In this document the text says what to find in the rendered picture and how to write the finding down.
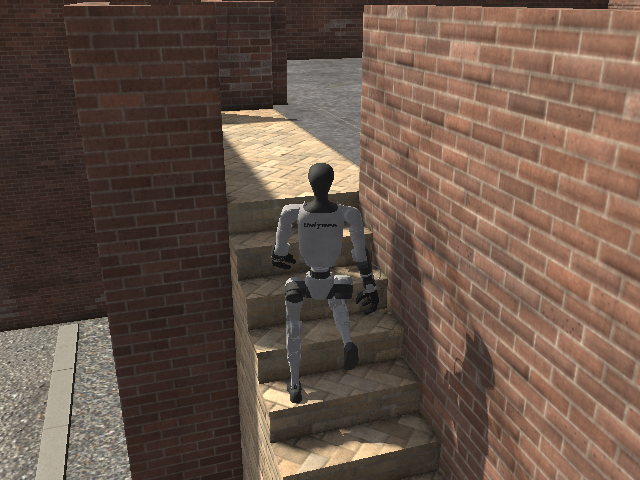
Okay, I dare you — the stairs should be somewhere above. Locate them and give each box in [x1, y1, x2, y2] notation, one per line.
[227, 191, 445, 480]

